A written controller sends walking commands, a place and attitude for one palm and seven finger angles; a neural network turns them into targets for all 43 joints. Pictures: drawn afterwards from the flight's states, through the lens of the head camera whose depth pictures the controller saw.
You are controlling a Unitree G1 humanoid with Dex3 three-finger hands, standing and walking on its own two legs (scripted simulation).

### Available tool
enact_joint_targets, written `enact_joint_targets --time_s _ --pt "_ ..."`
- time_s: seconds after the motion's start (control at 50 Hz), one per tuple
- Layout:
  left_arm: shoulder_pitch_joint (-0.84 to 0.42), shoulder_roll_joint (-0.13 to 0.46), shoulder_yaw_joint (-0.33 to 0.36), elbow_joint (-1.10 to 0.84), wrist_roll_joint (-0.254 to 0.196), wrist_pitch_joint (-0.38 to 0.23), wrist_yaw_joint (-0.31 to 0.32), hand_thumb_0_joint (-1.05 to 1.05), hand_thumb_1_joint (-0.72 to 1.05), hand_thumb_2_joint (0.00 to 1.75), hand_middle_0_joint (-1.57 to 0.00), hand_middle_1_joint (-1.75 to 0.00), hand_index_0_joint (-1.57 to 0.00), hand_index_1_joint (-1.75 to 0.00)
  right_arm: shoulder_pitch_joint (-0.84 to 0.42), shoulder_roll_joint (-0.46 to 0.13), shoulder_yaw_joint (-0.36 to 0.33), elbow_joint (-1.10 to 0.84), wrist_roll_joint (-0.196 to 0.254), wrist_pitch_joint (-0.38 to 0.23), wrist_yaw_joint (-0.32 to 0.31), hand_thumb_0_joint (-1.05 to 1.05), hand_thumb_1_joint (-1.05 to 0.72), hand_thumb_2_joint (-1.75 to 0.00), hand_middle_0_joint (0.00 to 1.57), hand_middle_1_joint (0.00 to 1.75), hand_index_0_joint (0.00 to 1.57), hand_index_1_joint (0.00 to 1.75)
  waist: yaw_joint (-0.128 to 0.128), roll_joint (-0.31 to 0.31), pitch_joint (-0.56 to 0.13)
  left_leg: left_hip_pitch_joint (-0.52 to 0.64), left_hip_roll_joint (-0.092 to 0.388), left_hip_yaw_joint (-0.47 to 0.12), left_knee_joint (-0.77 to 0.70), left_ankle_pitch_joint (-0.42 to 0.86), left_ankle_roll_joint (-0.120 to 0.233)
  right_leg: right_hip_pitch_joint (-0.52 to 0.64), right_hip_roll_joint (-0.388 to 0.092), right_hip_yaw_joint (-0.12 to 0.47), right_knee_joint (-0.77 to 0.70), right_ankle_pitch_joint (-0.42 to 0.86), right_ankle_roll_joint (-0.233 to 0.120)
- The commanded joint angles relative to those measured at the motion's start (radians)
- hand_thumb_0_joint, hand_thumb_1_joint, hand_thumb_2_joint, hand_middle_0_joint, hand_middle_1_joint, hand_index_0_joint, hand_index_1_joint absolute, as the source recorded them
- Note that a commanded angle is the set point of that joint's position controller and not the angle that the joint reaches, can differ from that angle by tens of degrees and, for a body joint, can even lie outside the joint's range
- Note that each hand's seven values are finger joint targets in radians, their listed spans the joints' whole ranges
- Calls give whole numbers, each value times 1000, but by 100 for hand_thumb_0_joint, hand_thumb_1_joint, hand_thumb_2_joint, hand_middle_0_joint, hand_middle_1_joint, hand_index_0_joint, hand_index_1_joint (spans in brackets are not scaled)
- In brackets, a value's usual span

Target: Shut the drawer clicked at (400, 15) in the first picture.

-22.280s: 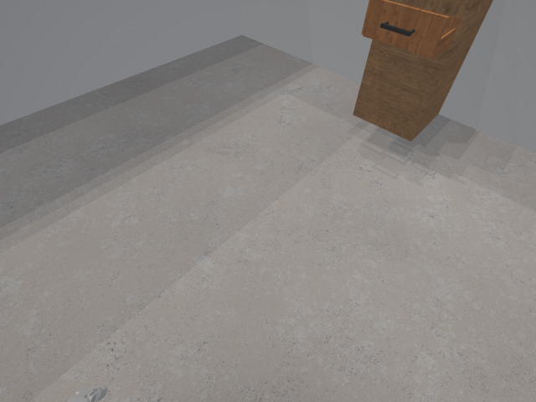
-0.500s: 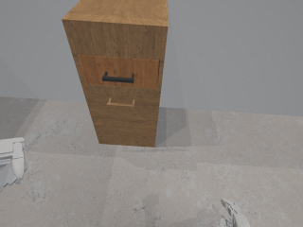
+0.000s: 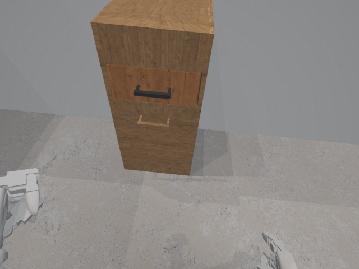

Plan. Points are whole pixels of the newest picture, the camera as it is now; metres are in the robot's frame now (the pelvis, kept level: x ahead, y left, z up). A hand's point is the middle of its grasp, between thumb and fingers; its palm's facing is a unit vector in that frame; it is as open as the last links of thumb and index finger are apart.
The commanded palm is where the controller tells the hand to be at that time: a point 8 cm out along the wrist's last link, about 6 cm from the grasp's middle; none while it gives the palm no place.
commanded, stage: let the arm hang, fingers relaxed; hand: left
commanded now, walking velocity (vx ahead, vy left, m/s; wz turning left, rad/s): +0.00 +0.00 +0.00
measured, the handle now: (152, 91) +0.80 +0.16 -0.09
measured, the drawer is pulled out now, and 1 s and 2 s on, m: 0.00 0.00 0.00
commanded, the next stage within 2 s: look to check the result in 1.10 s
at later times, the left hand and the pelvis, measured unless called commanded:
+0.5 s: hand out of the picture -0.03 +0.21 -0.18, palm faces +0.02 -0.98 -0.21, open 4.5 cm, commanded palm none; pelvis +0.00 +0.02 +0.00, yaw +2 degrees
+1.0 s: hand out of the picture +0.01 +0.17 -0.17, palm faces +0.02 -0.98 -0.18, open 7.3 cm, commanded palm none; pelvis +0.01 +0.00 +0.00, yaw +0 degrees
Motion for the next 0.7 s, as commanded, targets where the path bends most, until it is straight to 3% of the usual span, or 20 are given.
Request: enact_joint_targets --time_s 0.0,0.02,0.04,0.1,0.12,0.14,0.18,0.2,0.24,0.34,0.38,0.4,0.44,0.58,0.68 --pt "-141 -11 -217 652 56 187 -130 0 90 90 -136 -156 -136 -156 -70 -247 -109 87 8 -21 70 0 -90 -90 20 30 20 30 -19 83 -52 -46 117 -90 -13 402 8 -33 -99 34 97 198 -10" --pt "-123 -22 -223 643 47 209 -132 0 90 90 -132 -151 -132 -151 -40 -225 -98 65 12 -1 67 0 -90 -90 20 30 20 30 -22 78 -75 -7 119 -81 8 404 2 -40 -96 28 98 173 -12" --pt "-150 -41 -235 678 44 207 -131 0 90 90 -128 -147 -128 -147 -32 -202 -89 70 4 8 66 0 -90 -90 20 30 20 30 -17 21 -121 -14 132 -116 20 366 20 -34 -91 16 116 133 -22" --pt "-249 -3 -244 824 50 210 -128 0 90 90 -116 -134 -116 -134 -30 -214 -79 65 -7 40 62 0 -90 -90 20 30 20 30 -15 -157 -134 -17 129 -155 6 387 41 18 -89 26 124 176 -37" --pt "-266 -2 -248 889 48 212 -127 0 90 90 -112 -130 -112 -130 -37 -220 -78 81 -12 46 58 0 -90 -90 20 30 20 30 -9 -165 -142 -8 118 -150 9 381 40 30 -98 40 114 203 -39" --pt "-285 7 -251 953 45 217 -124 0 90 90 -108 -125 -108 -125 -43 -217 -77 99 -13 54 56 0 -90 -90 20 30 20 30 -7 -158 -135 0 106 -139 4 344 36 35 -105 55 96 205 -41" --pt "-319 13 -267 1068 39 226 -119 0 90 90 -100 -117 -100 -117 -52 -202 -67 130 -15 72 53 0 -90 -90 20 30 20 30 -6 -51 -104 5 93 -135 -37 262 29 35 -106 73 64 144 -39" --pt "-324 12 -274 1114 38 231 -117 0 90 90 -96 -112 -96 -112 -60 -194 -60 142 -15 80 53 0 -90 -90 20 30 20 30 -1 43 -75 -8 96 -143 -68 224 29 28 -100 72 50 76 -34" --pt "-326 0 -286 1213 33 235 -118 0 90 90 -88 -104 -88 -104 -60 -173 -49 182 -14 89 50 0 -90 -90 20 30 20 30 5 163 -46 -27 102 -156 -119 136 30 42 -88 67 17 -14 -29" --pt "-303 -17 -298 1393 28 230 -120 0 90 90 -68 -82 -68 -82 -2 -145 -47 261 -10 106 42 0 -90 -90 20 30 20 30 4 227 -2 -36 100 -163 -176 -82 24 45 -90 62 -56 -58 -40" --pt "-299 -25 -303 1444 28 228 -122 0 90 90 -60 -73 -60 -73 30 -141 -50 289 -9 108 39 0 -90 -90 20 30 20 30 1 189 14 -35 107 -177 -197 -119 26 39 -88 57 -65 -55 -42" --pt "-299 -25 -306 1464 29 226 -121 0 90 90 -56 -69 -56 -69 47 -142 -53 296 -7 109 38 0 -90 -90 20 30 20 30 -1 115 26 -26 116 -182 -194 -108 28 31 -89 56 -73 -54 -42" --pt "-298 -43 -312 1504 27 225 -120 0 90 90 -48 -60 -48 -60 75 -139 -54 326 -6 109 35 0 -90 -90 20 30 20 30 -7 71 41 -19 118 -186 -204 -126 30 14 -94 62 -83 -68 -43" --pt "-270 -66 -320 1590 24 220 -112 0 90 90 -20 -30 -20 -30 132 -114 -50 396 -4 103 29 0 -90 -90 20 30 20 30 -9 24 56 18 117 -171 -203 -66 34 -2 -102 65 -90 -45 -43" --pt "-258 -86 -321 1619 22 218 -106 0 90 90 -20 -30 -20 -30 146 -83 -43 432 -3 100 26 0 -90 -90 20 30 20 30 -6 11 70 30 108 -147 -190 -2 31 -5 -107 68 -94 -29 -42"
